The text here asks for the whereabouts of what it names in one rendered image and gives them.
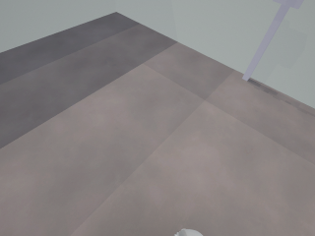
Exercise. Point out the panel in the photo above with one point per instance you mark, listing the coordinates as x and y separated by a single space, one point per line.
285 5

